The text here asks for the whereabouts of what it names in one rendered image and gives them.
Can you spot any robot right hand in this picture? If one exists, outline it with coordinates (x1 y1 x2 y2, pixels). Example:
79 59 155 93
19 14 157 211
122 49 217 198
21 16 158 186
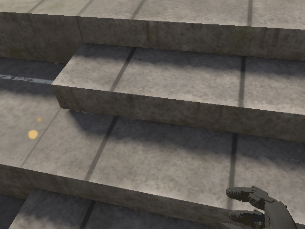
222 186 301 229

